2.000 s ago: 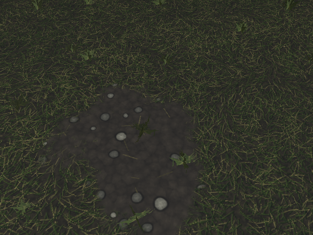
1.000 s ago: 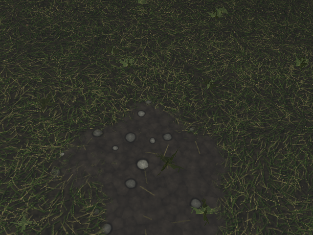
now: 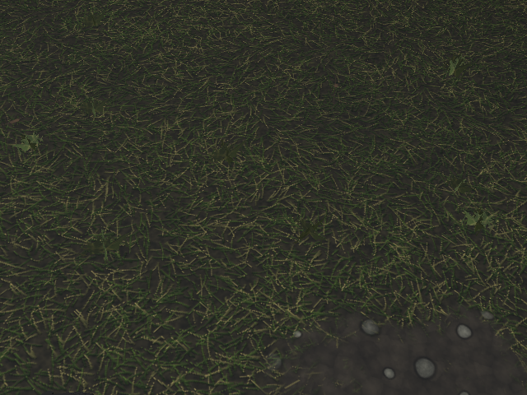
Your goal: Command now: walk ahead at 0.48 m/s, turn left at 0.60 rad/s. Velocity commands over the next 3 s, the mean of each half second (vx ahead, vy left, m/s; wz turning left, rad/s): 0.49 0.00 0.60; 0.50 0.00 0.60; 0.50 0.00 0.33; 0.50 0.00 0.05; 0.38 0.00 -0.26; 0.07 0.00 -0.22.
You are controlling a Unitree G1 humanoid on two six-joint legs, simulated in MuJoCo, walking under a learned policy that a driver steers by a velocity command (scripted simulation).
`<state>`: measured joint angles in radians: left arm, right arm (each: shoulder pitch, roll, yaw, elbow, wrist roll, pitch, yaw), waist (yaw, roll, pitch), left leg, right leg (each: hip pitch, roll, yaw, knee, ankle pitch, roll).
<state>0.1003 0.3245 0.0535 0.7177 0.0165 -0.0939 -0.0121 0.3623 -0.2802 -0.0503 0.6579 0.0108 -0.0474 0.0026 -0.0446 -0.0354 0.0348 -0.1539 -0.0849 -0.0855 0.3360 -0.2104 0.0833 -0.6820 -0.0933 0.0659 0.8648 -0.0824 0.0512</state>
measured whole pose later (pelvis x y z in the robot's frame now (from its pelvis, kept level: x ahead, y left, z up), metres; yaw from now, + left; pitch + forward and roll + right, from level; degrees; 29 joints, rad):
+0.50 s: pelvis +0.29 -0.03 +0.00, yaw +18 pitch +1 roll -2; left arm 0.30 0.28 0.07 0.82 0.01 -0.10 -0.01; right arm 0.20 -0.32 -0.07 0.62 0.02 -0.01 0.00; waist 0.06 0.05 0.05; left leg -0.67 0.09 -0.06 1.02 -0.21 -0.01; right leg -0.10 0.03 -0.14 0.30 -0.21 -0.03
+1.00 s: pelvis +0.54 +0.13 +0.00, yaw +36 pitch +1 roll +0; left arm 0.08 0.32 0.04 0.70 0.01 -0.09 -0.01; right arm 0.33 -0.29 -0.06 0.67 0.01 -0.04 0.00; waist -0.05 -0.03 0.06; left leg -0.19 -0.11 -0.09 0.36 -0.18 0.09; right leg -0.65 -0.10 0.08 0.88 -0.16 0.06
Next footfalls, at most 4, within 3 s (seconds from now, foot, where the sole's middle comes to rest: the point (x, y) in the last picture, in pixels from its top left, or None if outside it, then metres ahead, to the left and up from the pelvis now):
0.22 right None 0.33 -0.13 -0.78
0.74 left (168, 370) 0.53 0.21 -0.78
1.20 right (182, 251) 0.88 0.19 -0.78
1.72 left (54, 243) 0.91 0.57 -0.78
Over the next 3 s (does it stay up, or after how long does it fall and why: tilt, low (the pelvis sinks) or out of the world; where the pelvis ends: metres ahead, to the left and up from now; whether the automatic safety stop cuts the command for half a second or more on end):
stays up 1.24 0.69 -0.01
